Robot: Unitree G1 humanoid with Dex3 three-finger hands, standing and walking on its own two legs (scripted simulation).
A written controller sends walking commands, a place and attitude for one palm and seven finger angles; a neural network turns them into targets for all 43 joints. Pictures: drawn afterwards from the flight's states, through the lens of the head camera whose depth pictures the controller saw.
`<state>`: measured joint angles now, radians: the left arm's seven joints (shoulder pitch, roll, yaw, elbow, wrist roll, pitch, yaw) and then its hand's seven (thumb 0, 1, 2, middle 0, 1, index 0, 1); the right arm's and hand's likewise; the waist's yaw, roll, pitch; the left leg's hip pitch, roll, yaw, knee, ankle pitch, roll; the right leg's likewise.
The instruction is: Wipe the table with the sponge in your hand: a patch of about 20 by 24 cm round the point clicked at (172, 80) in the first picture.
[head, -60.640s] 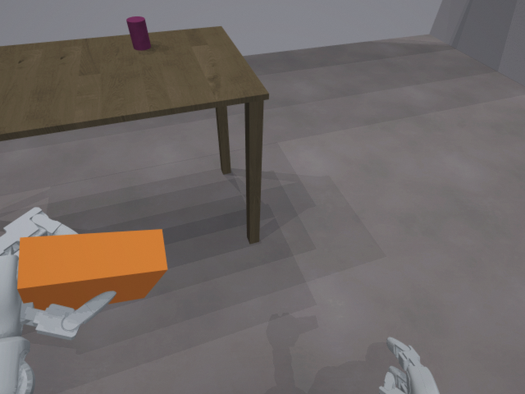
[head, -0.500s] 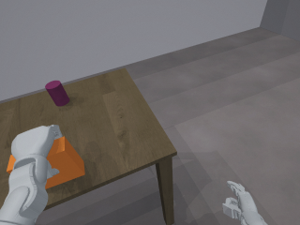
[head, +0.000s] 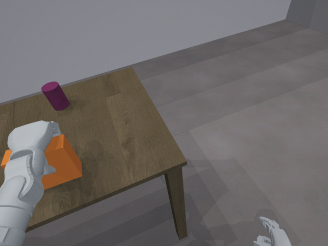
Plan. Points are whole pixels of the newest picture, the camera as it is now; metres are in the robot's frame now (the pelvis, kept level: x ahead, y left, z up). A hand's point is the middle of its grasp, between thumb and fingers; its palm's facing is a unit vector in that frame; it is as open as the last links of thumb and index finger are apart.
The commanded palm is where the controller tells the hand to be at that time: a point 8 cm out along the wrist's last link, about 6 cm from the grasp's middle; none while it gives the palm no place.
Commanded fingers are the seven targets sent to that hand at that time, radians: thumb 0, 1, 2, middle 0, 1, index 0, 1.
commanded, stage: wipe forward along the first lane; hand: left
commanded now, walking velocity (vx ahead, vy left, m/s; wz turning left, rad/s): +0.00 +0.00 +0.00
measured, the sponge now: (51, 169) +0.27 +0.35 +0.04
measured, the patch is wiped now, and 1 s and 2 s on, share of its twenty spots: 0.10 0.45 0.60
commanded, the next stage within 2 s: slide across to the middle lane in 0.88 s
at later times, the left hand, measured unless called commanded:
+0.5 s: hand (46, 133) +0.34 +0.37 +0.11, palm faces -0.11 -0.01 -0.99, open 9.2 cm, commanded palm +0.33 +0.37 +0.15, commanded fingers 0.00 0.10 1.30 -1.20 -1.60 -1.20 -1.60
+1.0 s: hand (43, 122) +0.39 +0.40 +0.11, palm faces -0.12 -0.01 -0.99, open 9.2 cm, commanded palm +0.38 +0.39 +0.15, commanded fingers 0.00 0.10 1.30 -1.20 -1.60 -1.20 -1.60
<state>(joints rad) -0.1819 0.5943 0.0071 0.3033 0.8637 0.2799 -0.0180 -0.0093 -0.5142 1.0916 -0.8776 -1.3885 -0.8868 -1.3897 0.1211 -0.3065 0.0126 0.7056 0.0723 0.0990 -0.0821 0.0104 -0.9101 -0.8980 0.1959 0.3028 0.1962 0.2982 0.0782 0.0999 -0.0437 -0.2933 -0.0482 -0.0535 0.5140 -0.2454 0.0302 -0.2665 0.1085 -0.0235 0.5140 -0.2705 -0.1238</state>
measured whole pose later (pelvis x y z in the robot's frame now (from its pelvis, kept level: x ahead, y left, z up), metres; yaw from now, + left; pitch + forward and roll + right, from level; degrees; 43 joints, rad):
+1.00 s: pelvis +0.01 +0.02 +0.00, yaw -1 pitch +8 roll +0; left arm -0.59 0.73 0.09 0.90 0.96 0.02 0.01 0.00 -0.51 1.10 -0.86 -1.39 -0.87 -1.42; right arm 0.23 -0.31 0.00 0.70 0.09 0.16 -0.05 0.01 -0.91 -0.90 0.20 0.30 0.20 0.30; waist 0.01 0.06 -0.09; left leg -0.44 -0.05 -0.06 0.56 -0.27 0.03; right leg -0.39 0.12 -0.01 0.52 -0.27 -0.10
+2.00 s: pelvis +0.04 +0.06 +0.01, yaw +0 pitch +5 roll -1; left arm -0.55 0.42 -0.22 0.54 0.93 0.49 0.08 0.01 -0.45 1.08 -0.80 -1.46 -0.81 -1.48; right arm 0.12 -0.28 0.04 0.70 0.08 0.23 0.01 0.01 -0.91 -0.90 0.20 0.30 0.20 0.30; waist 0.03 0.08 -0.09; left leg -0.27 -0.11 -0.05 0.44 -0.25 0.08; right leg -0.23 0.05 0.00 0.42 -0.28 -0.05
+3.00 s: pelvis +0.03 +0.04 +0.00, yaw -2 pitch +0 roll +1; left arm -0.13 0.41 -0.23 0.00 0.92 0.66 0.06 0.03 -0.42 1.07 -0.73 -1.53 -0.79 -1.48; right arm 0.00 -0.28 0.05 0.63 0.10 0.20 0.01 0.01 -0.91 -0.90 0.19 0.30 0.20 0.30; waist 0.07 0.10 -0.07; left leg -0.20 -0.08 -0.01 0.47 -0.27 0.05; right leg -0.19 0.08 0.04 0.48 -0.29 -0.07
